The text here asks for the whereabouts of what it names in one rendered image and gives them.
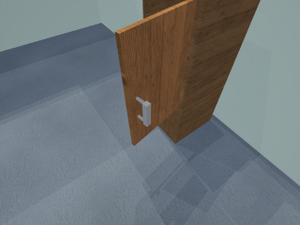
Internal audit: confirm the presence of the handle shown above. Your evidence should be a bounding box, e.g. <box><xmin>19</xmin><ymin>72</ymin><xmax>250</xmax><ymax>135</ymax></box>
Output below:
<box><xmin>136</xmin><ymin>97</ymin><xmax>151</xmax><ymax>127</ymax></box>

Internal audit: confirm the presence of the cupboard door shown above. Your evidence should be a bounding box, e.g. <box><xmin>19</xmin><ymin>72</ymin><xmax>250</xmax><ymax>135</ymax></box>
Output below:
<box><xmin>114</xmin><ymin>0</ymin><xmax>198</xmax><ymax>146</ymax></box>

